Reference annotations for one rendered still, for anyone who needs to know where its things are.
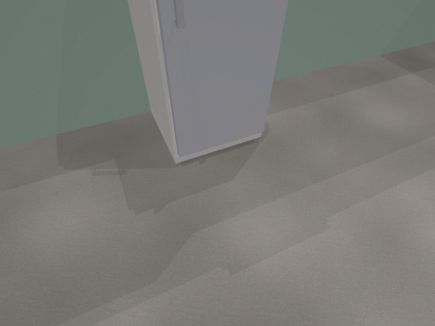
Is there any fridge door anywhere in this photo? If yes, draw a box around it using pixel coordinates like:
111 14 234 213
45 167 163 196
156 0 288 157

